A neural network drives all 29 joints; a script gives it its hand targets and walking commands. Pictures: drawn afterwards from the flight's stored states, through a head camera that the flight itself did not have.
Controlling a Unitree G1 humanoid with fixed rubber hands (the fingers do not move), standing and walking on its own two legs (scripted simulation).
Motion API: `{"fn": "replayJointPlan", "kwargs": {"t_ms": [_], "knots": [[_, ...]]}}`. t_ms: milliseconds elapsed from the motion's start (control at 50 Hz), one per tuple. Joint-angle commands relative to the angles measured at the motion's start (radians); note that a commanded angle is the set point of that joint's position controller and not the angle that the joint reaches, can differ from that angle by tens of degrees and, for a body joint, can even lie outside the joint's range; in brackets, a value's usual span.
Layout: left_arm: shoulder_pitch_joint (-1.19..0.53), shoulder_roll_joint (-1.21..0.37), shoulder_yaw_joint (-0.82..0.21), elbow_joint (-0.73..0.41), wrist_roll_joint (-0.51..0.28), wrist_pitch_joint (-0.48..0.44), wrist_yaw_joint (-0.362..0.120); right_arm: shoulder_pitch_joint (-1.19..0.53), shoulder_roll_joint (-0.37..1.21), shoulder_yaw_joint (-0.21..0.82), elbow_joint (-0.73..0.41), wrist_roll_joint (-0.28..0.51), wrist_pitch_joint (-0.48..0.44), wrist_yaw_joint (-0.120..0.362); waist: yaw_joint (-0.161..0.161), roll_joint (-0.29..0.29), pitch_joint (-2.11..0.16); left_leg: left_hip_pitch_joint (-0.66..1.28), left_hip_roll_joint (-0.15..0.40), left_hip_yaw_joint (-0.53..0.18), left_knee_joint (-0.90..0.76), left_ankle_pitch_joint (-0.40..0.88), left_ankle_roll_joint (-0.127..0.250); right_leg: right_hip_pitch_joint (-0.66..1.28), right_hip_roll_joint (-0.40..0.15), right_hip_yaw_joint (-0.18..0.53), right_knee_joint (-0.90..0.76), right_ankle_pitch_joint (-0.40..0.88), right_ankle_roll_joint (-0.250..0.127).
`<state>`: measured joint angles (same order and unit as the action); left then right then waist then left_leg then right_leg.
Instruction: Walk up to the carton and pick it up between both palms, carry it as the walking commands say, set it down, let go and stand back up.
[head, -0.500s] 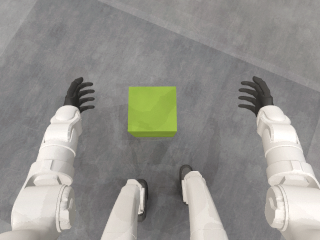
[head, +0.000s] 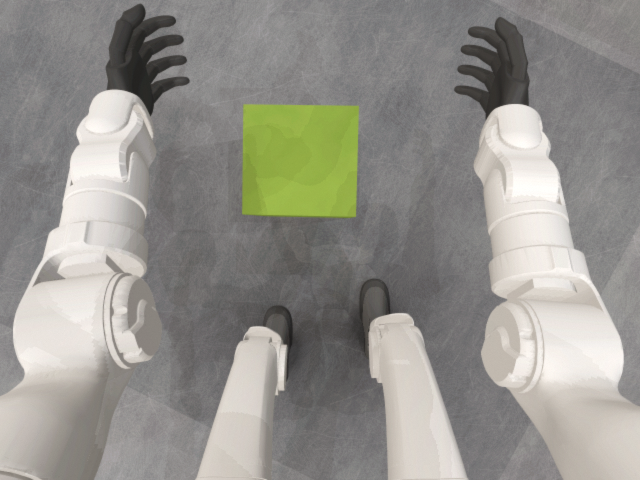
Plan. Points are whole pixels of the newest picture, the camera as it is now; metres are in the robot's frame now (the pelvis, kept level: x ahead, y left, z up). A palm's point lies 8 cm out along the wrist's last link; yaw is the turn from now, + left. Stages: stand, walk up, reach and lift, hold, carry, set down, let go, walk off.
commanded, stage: reach and lift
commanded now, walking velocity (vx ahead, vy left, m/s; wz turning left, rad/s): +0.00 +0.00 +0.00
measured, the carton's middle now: (304, 169) +0.49 +0.04 -0.54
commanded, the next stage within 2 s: none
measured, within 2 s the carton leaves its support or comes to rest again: neither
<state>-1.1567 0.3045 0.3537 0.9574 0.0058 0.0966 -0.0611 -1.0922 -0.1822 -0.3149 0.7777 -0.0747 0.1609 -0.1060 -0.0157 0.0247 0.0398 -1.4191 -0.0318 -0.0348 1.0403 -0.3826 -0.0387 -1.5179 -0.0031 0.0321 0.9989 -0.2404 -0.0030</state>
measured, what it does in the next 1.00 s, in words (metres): lowers itself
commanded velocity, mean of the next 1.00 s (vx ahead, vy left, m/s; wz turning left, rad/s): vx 0.00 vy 0.00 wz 0.00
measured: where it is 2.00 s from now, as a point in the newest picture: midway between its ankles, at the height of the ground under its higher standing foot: (326, 348)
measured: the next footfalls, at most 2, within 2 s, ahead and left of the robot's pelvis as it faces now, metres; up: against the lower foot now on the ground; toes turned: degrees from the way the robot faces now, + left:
none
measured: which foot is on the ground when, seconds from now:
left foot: down 0.00-1.00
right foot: down 0.00-1.00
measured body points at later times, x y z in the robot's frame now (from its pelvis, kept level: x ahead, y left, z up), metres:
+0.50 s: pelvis -0.02 +0.02 -0.10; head +0.33 +0.02 +0.17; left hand +0.53 +0.19 -0.26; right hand +0.49 -0.21 -0.27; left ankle +0.03 +0.14 -0.63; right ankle +0.09 -0.11 -0.63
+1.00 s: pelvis -0.06 +0.01 -0.23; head +0.30 -0.01 +0.02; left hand +0.53 +0.18 -0.37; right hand +0.50 -0.20 -0.39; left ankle +0.03 +0.14 -0.63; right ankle +0.08 -0.11 -0.63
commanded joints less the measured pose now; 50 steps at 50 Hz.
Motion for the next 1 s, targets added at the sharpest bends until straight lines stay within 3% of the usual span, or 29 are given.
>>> {"fn": "replayJointPlan", "kwargs": {"t_ms": [0,40,80,120,180,220,240,320,340,380,400,420,460,520,540,560,580,620,640,660,680,720,760,780,800,820,880,920,980], "knots": [[-0.218,0.150,0.015,-0.224,0.018,-0.029,0.019,-0.231,-0.098,-0.043,-0.173,-0.049,-0.036,0.018,-0.012,-0.100,-1.281,0.035,-0.059,0.093,-0.062,0.415,-0.015,1.146,0.019,-0.005,0.116,0.745,0.033],[-0.203,0.133,-0.006,-0.226,0.010,-0.027,0.025,-0.231,-0.092,-0.043,-0.184,-0.032,-0.037,0.030,-0.015,-0.057,-1.326,0.096,-0.064,0.081,-0.047,0.398,0.000,1.100,0.024,-0.016,0.137,0.720,0.033],[-0.232,0.125,-0.004,-0.225,0.033,-0.017,0.036,-0.219,-0.095,-0.061,-0.114,-0.019,-0.031,0.044,0.015,0.009,-1.249,0.127,-0.068,0.082,-0.015,0.411,-0.016,0.902,0.039,-0.026,0.147,0.610,0.027],[-0.242,0.082,-0.018,-0.185,0.040,-0.018,0.044,-0.226,-0.101,-0.085,-0.062,-0.011,-0.047,0.056,-0.001,0.048,-1.129,0.145,-0.050,0.072,0.020,0.386,-0.021,0.700,0.047,-0.052,0.148,0.499,0.031],[-0.226,0.033,-0.027,-0.129,0.056,-0.020,0.054,-0.205,-0.091,-0.106,0.014,-0.025,-0.068,0.066,-0.027,0.047,-0.952,0.050,-0.039,0.046,0.065,0.334,-0.026,0.495,0.049,-0.062,0.176,0.401,0.032],[-0.222,0.032,-0.018,-0.102,0.074,-0.020,0.065,-0.222,-0.102,-0.109,0.035,-0.029,-0.078,0.067,-0.001,0.064,-0.916,-0.003,-0.043,0.042,0.122,0.302,-0.037,0.395,0.046,-0.059,0.226,0.358,0.028],[-0.248,0.032,-0.028,-0.107,0.075,-0.016,0.070,-0.221,-0.132,-0.133,0.070,-0.047,-0.081,0.068,-0.041,0.053,-0.926,-0.033,-0.042,0.037,0.148,0.266,-0.042,0.373,0.049,-0.070,0.261,0.320,0.025],[-0.282,0.043,-0.074,-0.155,0.031,-0.013,0.100,-0.271,-0.175,-0.129,0.048,-0.027,-0.092,0.065,-0.053,0.059,-1.093,-0.036,-0.042,0.037,0.260,0.321,-0.057,0.336,0.059,-0.075,0.378,0.341,0.019],[-0.286,0.040,-0.080,-0.157,0.013,-0.008,0.108,-0.317,-0.187,-0.115,-0.008,-0.014,-0.098,0.063,-0.053,0.020,-1.137,-0.033,-0.050,0.026,0.290,0.309,-0.049,0.348,0.064,-0.088,0.410,0.332,0.024],[-0.340,0.073,-0.109,-0.199,-0.008,0.006,0.125,-0.353,-0.250,-0.117,-0.017,0.010,-0.095,0.051,-0.076,0.051,-1.243,0.018,-0.050,0.046,0.347,0.290,-0.057,0.305,0.066,-0.105,0.457,0.287,0.028],[-0.328,0.058,-0.120,-0.179,-0.027,0.012,0.130,-0.376,-0.230,-0.087,-0.030,0.045,-0.090,0.052,-0.057,0.063,-1.256,0.004,-0.053,0.059,0.373,0.282,-0.054,0.307,0.063,-0.095,0.479,0.296,0.031],[-0.367,0.092,-0.134,-0.295,-0.046,0.015,0.139,-0.412,-0.240,-0.054,-0.121,0.064,-0.082,0.044,-0.037,0.040,-1.415,0.049,-0.065,0.064,0.380,0.310,-0.048,0.421,0.068,-0.102,0.514,0.350,0.034],[-0.386,0.126,-0.158,-0.295,-0.089,0.032,0.159,-0.453,-0.248,-0.018,-0.133,0.116,-0.063,0.035,-0.041,-0.005,-1.487,0.011,-0.068,0.066,0.422,0.313,-0.041,0.455,0.065,-0.111,0.576,0.385,0.042],[-0.547,0.202,-0.207,-0.423,-0.148,0.082,0.190,-0.537,-0.332,0.023,-0.195,0.191,-0.012,0.007,-0.056,0.031,-1.738,0.148,-0.070,0.093,0.491,0.217,-0.040,0.501,0.065,-0.122,0.622,0.259,0.035],[-0.555,0.209,-0.203,-0.353,-0.169,0.101,0.200,-0.587,-0.352,0.049,-0.146,0.221,0.008,-0.005,-0.025,0.025,-1.678,0.090,-0.062,0.100,0.517,0.159,-0.040,0.476,0.057,-0.109,0.646,0.210,0.031],[-0.580,0.232,-0.217,-0.368,-0.163,0.113,0.207,-0.571,-0.349,0.038,-0.136,0.232,0.023,-0.012,-0.046,0.050,-1.705,0.137,-0.052,0.085,0.523,0.151,-0.032,0.458,0.055,-0.121,0.669,0.200,0.028],[-0.635,0.261,-0.221,-0.391,-0.177,0.134,0.218,-0.634,-0.371,0.075,-0.140,0.263,0.046,-0.020,-0.018,0.062,-1.765,0.163,-0.056,0.103,0.547,0.110,-0.030,0.511,0.051,-0.112,0.671,0.152,0.021],[-0.652,0.303,-0.208,-0.407,-0.221,0.156,0.220,-0.683,-0.347,0.130,-0.230,0.306,0.076,-0.043,-0.010,0.004,-1.884,0.181,-0.056,0.107,0.602,0.145,-0.011,0.680,0.048,-0.094,0.717,0.248,0.022],[-0.689,0.339,-0.216,-0.416,-0.237,0.163,0.221,-0.686,-0.357,0.147,-0.188,0.318,0.093,-0.054,-0.015,-0.018,-1.877,0.130,-0.046,0.112,0.622,0.118,-0.011,0.751,0.042,-0.071,0.746,0.271,0.015],[-0.680,0.337,-0.193,-0.403,-0.255,0.159,0.213,-0.734,-0.360,0.145,-0.231,0.311,0.090,-0.061,-0.006,-0.086,-1.799,-0.011,-0.051,0.120,0.659,0.161,-0.011,0.791,0.037,-0.059,0.790,0.394,0.019],[-0.673,0.331,-0.195,-0.391,-0.257,0.154,0.207,-0.720,-0.354,0.135,-0.218,0.279,0.088,-0.067,-0.029,-0.121,-1.777,-0.064,-0.058,0.123,0.664,0.134,0.002,0.813,0.033,-0.069,0.811,0.408,0.029],[-0.663,0.309,-0.196,-0.221,-0.242,0.141,0.191,-0.712,-0.352,0.121,-0.085,0.254,0.077,-0.076,-0.040,-0.104,-1.540,-0.204,-0.049,0.109,0.669,0.021,0.013,0.667,0.024,-0.061,0.810,0.262,0.026],[-0.648,0.286,-0.187,-0.138,-0.201,0.119,0.171,-0.684,-0.314,0.132,-0.025,0.246,0.058,-0.070,-0.006,-0.067,-1.419,-0.263,-0.047,0.114,0.701,0.006,0.009,0.616,0.020,-0.038,0.818,0.247,0.014],[-0.630,0.278,-0.181,-0.111,-0.184,0.106,0.167,-0.674,-0.316,0.110,-0.011,0.222,0.044,-0.068,-0.015,-0.079,-1.362,-0.294,-0.045,0.114,0.709,-0.013,0.007,0.571,0.027,-0.047,0.828,0.232,0.019],[-0.609,0.251,-0.185,-0.009,-0.171,0.093,0.158,-0.663,-0.289,0.115,0.085,0.234,0.027,-0.060,0.015,-0.027,-1.238,-0.333,-0.042,0.122,0.714,-0.048,0.005,0.471,0.022,-0.043,0.828,0.180,0.018],[-0.581,0.241,-0.192,0.079,-0.159,0.076,0.150,-0.652,-0.280,0.121,0.145,0.218,0.008,-0.054,0.005,-0.052,-1.160,-0.353,-0.036,0.112,0.739,-0.070,0.012,0.409,0.026,-0.053,0.845,0.155,0.024],[-0.622,0.245,-0.187,0.101,-0.139,0.037,0.129,-0.691,-0.289,0.115,0.131,0.207,-0.034,-0.039,0.010,-0.017,-1.104,-0.409,-0.030,0.124,0.804,-0.050,0.004,0.348,0.033,-0.035,0.872,0.166,0.022],[-0.638,0.261,-0.200,0.184,-0.148,0.019,0.124,-0.695,-0.284,0.123,0.254,0.208,-0.046,-0.031,0.002,-0.032,-0.924,-0.513,-0.025,0.106,0.809,-0.094,0.007,0.237,0.026,-0.050,0.909,0.109,0.035],[-0.656,0.207,-0.249,0.158,-0.187,0.012,0.110,-0.727,-0.301,0.131,0.226,0.193,-0.062,-0.023,-0.036,-0.049,-0.917,-0.480,-0.019,0.087,0.831,-0.074,-0.001,0.202,0.018,-0.062,0.926,0.102,0.035]]}}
